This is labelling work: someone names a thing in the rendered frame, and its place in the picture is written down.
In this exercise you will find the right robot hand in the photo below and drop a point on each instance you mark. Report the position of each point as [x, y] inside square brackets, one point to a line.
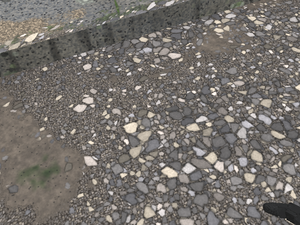
[290, 211]

